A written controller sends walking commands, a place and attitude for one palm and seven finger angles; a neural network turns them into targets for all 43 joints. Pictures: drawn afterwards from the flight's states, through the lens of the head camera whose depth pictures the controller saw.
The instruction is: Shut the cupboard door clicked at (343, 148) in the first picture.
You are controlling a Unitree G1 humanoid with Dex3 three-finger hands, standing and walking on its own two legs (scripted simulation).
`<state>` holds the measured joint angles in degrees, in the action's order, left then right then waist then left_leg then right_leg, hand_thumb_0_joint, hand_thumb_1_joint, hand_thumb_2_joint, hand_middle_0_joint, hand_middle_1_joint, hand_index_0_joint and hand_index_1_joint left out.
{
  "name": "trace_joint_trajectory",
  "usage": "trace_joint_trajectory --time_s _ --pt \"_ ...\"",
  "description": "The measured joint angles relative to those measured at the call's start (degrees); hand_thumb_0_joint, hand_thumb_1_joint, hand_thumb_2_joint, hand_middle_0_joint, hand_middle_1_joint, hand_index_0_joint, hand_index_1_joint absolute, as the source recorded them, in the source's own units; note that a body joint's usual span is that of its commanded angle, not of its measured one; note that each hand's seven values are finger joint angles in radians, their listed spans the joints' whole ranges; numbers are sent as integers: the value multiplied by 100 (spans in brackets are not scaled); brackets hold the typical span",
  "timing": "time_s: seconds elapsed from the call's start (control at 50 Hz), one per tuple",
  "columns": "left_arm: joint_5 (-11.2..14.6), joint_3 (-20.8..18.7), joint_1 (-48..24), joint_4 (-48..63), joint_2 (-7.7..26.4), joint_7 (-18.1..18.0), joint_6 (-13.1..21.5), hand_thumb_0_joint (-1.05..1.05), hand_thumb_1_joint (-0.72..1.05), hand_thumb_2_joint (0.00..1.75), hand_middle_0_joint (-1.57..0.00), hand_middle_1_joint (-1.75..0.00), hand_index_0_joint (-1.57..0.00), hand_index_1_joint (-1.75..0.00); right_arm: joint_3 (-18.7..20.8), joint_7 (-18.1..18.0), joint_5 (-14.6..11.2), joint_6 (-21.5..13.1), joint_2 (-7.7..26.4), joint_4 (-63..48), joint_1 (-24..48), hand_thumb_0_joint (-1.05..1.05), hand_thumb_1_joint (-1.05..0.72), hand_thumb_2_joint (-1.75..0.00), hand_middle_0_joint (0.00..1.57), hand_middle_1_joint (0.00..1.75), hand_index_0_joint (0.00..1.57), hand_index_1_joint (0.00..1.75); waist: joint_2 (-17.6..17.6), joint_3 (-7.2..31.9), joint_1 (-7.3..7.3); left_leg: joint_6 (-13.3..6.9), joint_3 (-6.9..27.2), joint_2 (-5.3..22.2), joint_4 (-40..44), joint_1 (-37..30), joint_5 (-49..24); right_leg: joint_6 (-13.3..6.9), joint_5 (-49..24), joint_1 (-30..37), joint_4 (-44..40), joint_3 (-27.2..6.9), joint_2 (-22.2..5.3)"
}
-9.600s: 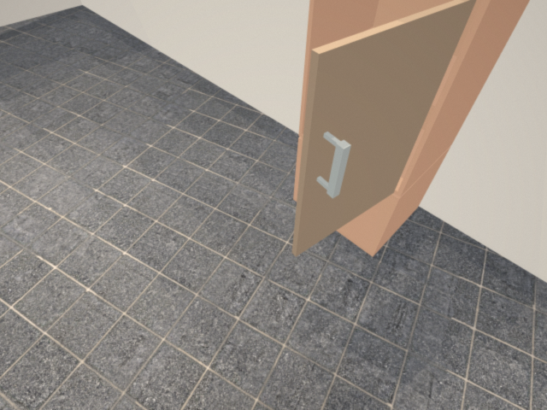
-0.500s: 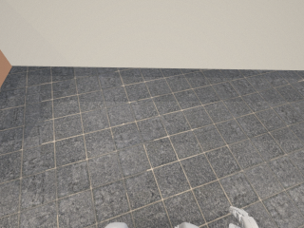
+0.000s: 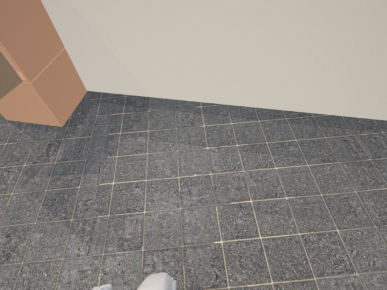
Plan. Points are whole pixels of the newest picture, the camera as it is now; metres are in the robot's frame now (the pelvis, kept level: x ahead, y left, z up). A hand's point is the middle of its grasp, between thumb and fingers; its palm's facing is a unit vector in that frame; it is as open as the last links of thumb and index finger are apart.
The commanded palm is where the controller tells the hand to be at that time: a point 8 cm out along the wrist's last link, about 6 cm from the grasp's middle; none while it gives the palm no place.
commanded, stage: walk to a spot facing it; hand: left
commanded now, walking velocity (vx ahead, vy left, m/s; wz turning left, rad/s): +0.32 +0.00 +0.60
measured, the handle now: out of the picture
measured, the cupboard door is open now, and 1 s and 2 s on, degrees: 81 81 81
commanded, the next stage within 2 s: turn to face it in 1.70 s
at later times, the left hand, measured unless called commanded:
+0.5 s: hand (96, 284) +0.16 +0.26 -0.19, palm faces +0.32 -0.93 -0.17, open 7.3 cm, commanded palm none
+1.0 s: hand (114, 169) +0.48 +0.28 -0.17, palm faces +0.32 -0.93 -0.17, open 7.3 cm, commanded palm none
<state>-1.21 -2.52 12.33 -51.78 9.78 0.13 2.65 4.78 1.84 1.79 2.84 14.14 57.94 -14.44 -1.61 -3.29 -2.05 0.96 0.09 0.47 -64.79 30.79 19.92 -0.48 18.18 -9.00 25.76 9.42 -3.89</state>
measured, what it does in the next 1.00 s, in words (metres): walks ahead, turning left: left foot, then right foot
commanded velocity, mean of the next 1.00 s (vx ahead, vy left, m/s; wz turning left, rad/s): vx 0.36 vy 0.00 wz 0.29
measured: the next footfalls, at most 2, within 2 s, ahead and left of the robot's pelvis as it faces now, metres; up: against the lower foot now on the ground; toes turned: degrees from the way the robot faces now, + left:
left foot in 0.32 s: +0.23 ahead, +0.13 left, +0.00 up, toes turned +19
right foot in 0.86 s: +0.52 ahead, +0.01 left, +0.00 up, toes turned +12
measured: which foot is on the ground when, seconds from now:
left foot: up 0.00-0.30, down 0.32-0.88, up 0.90-1.00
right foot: down 0.00-0.32, up 0.34-0.84, down 0.86-1.00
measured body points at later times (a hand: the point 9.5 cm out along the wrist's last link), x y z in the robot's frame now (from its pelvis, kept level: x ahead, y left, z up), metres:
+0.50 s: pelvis +0.19 +0.07 -0.01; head +0.23 +0.10 +0.44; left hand +0.15 +0.31 -0.17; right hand +0.36 -0.13 -0.14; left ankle +0.19 +0.12 -0.74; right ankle +0.21 -0.10 -0.64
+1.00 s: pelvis +0.43 +0.08 -0.01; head +0.47 +0.09 +0.44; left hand +0.46 +0.33 -0.15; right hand +0.41 -0.15 -0.16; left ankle +0.28 +0.15 -0.64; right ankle +0.48 +0.00 -0.74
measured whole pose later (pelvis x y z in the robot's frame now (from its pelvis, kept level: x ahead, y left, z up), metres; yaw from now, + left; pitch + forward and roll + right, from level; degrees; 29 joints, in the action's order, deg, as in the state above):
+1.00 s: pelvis +0.43 +0.08 -0.01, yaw +21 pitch +0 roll +0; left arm -0.9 -2.0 7.3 -54.7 8.8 0.1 4.6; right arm 2.3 -0.6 0.7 -1.1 8.0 65.9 -24.0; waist -0.1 -5.3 -3.5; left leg -2.4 -0.6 0.5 -68.3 21.0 22.2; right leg -2.2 14.6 -16.0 30.6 9.4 -2.1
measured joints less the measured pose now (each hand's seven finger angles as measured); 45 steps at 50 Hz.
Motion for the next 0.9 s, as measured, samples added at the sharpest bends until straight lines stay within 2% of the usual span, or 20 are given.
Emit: trace_joint_trajectory --time_s 0.08,0.18,0.26,0.3,0.32,0.34,0.38,0.4,0.44,0.5,0.58,0.68,0.76,0.82,0.86,0.88,0.9 --pt "-7 5 343 -280 -39 -53 96 0 92 90 -20 -30 -20 -30 -4 57 -16 -27 20 -97 293 1 -91 -90 20 30 19 30 108 -130 18 62 -159 223 98 440 -455 42 5 529 -496 367 -109" --pt "-32 35 786 -575 -12 -57 116 1 92 90 -20 -30 -20 -30 -85 103 -27 -43 31 -201 826 1 -91 -90 20 30 19 30 173 -336 202 -31 -440 295 1230 500 -715 181 279 1068 -698 832 -169" --pt "-41 47 1132 -800 53 -38 75 1 92 90 -20 -30 -20 -30 -184 99 -17 -160 -4 -352 1268 1 -91 -90 20 30 19 30 299 -468 385 -286 -814 61 2251 123 -481 383 721 1362 -433 1105 -332" --pt "-17 53 1314 -932 74 -3 26 1 92 90 -20 -30 -20 -30 -224 75 -1 -289 -9 -480 1360 1 -91 -90 20 30 19 30 333 -450 392 -476 -997 -160 2774 -322 -493 455 1019 1265 349 1163 -540" --pt "9 57 1426 -977 48 34 -15 1 92 90 -20 -30 -20 -30 -239 66 22 -373 32 -572 1348 1 -91 -90 20 30 19 30 219 -364 368 -654 -947 -151 2971 -507 -816 426 966 956 1209 1082 -612" --pt "36 58 1395 -1016 75 69 -92 1 91 90 -20 -30 -20 -30 -224 18 16 -460 20 -633 1337 1 -91 -90 20 30 19 30 214 -352 312 -771 -897 -196 2732 -446 -854 398 924 507 2317 717 -654" --pt "62 21 1141 -998 162 58 -230 1 91 90 -20 -30 -20 -30 -239 -75 -42 -547 -44 -629 1258 1 -91 -90 20 30 19 30 307 -406 366 -841 -848 -307 2513 -594 -505 316 830 -428 4205 -159 -539" --pt "51 -9 991 -949 190 37 -243 1 91 90 -20 -30 -20 -30 -261 -112 -52 -567 -77 -594 1176 0 -91 -90 20 30 19 30 341 -393 400 -831 -814 -346 2595 -740 -401 303 682 -848 4745 -399 -490" --pt "2 -44 671 -806 207 31 -225 1 91 90 -20 -30 -20 -30 -295 -178 -58 -590 -145 -495 971 0 -91 -90 20 30 19 30 362 -341 440 -744 -725 -395 2932 -1086 -399 325 339 -1535 5082 -632 -488" --pt "-51 -47 247 -541 163 53 -184 1 92 90 -20 -30 -20 -30 -344 -222 -74 -624 -274 -297 648 0 -91 -90 20 30 19 30 366 -253 437 -761 -612 -449 3518 -1618 -504 381 -80 -2260 4693 -783 -547" --pt "-57 -20 -140 -328 68 95 -180 1 92 90 -20 -30 -20 -30 -324 -254 -111 -649 -386 -56 154 0 -93 -90 20 30 20 30 369 -64 319 -757 -498 -499 4175 -2234 -561 441 -714 -2779 3922 -841 -557" --pt "-37 6 -479 -261 23 142 -232 1 92 90 -20 -30 -20 -30 -339 -265 -103 -669 -493 199 -487 0 -92 -90 20 30 20 30 389 103 85 -693 -383 -538 4713 -2825 -469 425 -1261 -2836 2888 -742 -457" --pt "-17 33 -709 -225 34 160 -234 1 91 90 -20 -30 -20 -30 -356 -290 -62 -674 -572 400 -924 1 -92 -90 20 30 20 30 387 106 -122 -602 -301 -532 4840 -3133 -222 298 -1187 -2504 1939 -614 -295" --pt "-6 54 -847 -182 31 162 -197 1 91 90 -20 -30 -20 -30 -359 -310 -32 -655 -599 564 -1198 1 -91 -90 20 30 20 30 329 66 -256 -503 -245 -484 4742 -3296 92 138 -882 -2088 1285 -509 -112" --pt "-6 73 -895 -132 30 162 -93 1 91 90 -20 -30 -20 -30 -357 -317 -44 -632 -623 686 -1384 1 -91 -90 20 30 20 30 271 28 -297 -421 -178 -407 4322 -3280 457 4 -874 -1626 761 -410 54" --pt "-17 64 -928 -129 -6 143 -2 1 91 90 -20 -30 -20 -30 -346 -308 -73 -601 -620 773 -1397 1 -91 -90 20 30 20 30 176 -44 -269 -399 -149 -306 3750 -3105 664 -77 -822 -1514 757 -337 142" --pt "-24 63 -936 -120 -27 126 85 1 91 90 -20 -30 -20 -30 -337 -302 -106 -560 -631 835 -1362 1 -91 -90 20 30 20 30 130 -125 -258 -373 -90 -259 2807 -2766 780 -145 -668 -1454 880 -267 172"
